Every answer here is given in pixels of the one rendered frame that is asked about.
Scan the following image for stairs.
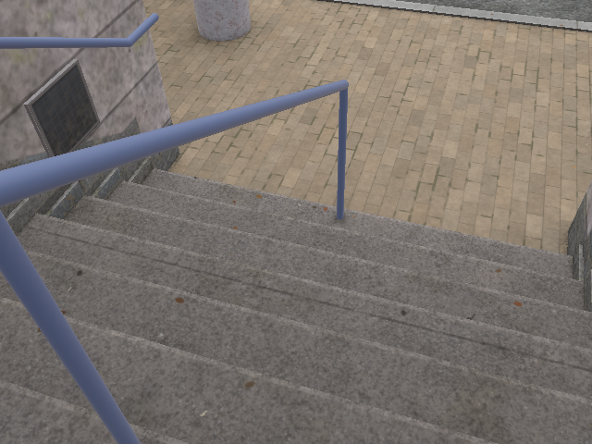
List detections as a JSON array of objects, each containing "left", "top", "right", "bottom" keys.
[{"left": 0, "top": 168, "right": 592, "bottom": 444}]

